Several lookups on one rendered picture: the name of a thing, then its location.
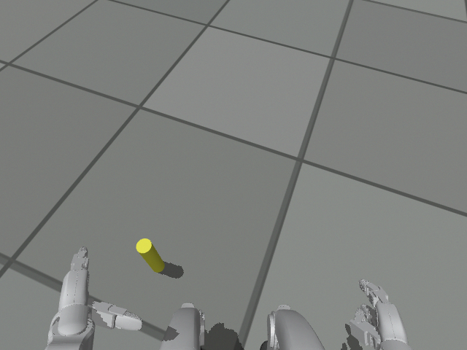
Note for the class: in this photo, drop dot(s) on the left robot hand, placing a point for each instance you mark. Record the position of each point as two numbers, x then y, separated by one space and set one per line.
75 291

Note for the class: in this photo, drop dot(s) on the left robot arm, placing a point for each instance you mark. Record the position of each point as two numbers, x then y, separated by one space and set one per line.
72 329

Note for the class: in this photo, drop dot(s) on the can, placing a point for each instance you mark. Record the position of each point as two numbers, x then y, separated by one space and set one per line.
150 255

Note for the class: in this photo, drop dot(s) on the right robot hand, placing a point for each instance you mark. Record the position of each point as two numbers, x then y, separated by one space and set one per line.
384 323

